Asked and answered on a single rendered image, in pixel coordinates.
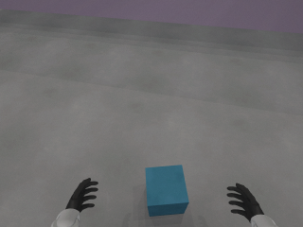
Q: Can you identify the robot left hand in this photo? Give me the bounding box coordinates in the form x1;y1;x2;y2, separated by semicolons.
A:
65;178;98;212

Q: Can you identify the carton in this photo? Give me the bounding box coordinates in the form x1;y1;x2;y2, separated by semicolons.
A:
145;165;189;217

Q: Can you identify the robot left forearm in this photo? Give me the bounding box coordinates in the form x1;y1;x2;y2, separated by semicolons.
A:
51;208;80;227

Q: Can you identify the robot right hand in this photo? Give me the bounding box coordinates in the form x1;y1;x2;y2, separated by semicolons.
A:
226;183;264;223

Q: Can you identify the robot right forearm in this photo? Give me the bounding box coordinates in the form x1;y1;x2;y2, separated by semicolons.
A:
250;214;278;227

